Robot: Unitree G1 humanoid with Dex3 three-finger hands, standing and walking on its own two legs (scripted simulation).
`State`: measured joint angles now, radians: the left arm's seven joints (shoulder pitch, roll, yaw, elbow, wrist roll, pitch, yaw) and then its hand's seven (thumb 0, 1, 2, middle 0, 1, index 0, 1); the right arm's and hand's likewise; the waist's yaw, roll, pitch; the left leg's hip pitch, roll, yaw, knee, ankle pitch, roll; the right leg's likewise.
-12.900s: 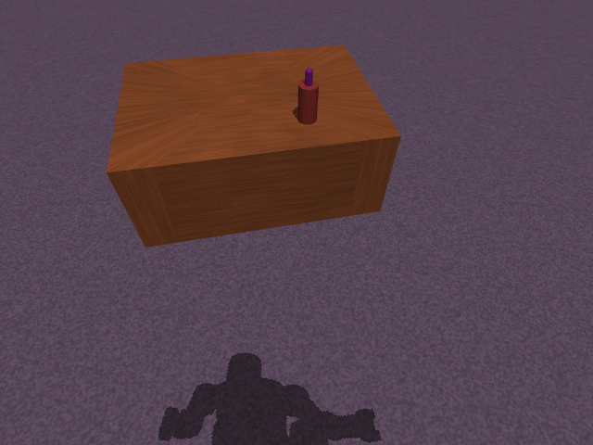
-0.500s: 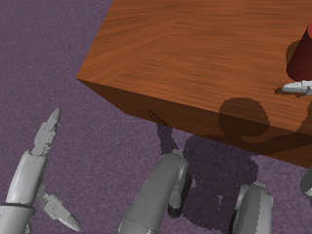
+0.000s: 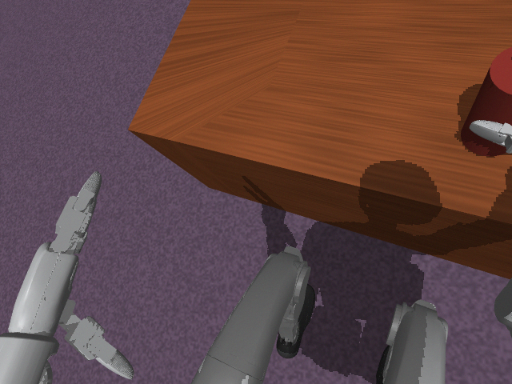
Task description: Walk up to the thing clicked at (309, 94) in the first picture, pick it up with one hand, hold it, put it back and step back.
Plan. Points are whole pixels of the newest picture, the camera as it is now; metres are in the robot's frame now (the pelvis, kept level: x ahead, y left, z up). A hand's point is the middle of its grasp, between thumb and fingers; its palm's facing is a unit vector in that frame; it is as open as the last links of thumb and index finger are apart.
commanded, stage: settle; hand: right
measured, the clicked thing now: out of the picture +0.55 -0.15 -0.02
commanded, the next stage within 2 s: lift in 0.84 s
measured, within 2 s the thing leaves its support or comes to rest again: neither
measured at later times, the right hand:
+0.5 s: hand out of the picture +0.56 -0.17 +0.04, palm faces +0.07 +1.00 +0.00, open 10.8 cm
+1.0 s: hand out of the picture +0.56 -0.18 +0.07, palm faces +0.08 +1.00 +0.00, open 10.9 cm
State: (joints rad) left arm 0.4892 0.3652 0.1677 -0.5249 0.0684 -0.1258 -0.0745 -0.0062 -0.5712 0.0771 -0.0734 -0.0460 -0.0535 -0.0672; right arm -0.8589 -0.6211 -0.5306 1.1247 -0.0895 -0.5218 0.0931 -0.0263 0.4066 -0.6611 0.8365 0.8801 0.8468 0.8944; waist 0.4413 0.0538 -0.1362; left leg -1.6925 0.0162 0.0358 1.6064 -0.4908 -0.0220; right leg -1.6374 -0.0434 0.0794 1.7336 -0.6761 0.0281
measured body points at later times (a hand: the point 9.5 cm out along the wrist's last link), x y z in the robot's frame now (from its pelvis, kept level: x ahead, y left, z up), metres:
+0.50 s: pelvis +0.01 +0.00 +0.04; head +0.20 -0.06 +0.45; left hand +0.18 +0.26 +0.14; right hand +0.55 -0.23 +0.04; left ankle +0.11 +0.13 -0.51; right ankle +0.04 -0.13 -0.51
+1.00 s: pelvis +0.02 -0.01 +0.06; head +0.20 -0.06 +0.47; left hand +0.19 +0.26 +0.14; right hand +0.55 -0.23 +0.07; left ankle +0.11 +0.13 -0.51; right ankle +0.04 -0.13 -0.51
